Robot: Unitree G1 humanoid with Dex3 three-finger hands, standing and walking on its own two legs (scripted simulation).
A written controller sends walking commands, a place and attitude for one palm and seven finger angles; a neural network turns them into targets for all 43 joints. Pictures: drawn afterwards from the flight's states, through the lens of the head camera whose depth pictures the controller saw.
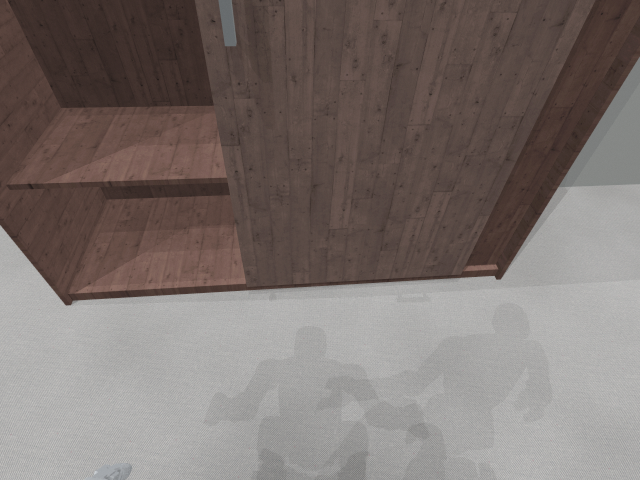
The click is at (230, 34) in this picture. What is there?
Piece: wardrobe's sliding door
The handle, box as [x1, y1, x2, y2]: [218, 0, 236, 45]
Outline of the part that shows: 218,0 225,45 235,45 236,40 231,0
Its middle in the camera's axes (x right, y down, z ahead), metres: -0.18 -0.47 +0.71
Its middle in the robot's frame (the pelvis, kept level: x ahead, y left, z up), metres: +0.87 +0.24 +0.27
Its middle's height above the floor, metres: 1.04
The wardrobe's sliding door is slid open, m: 0.65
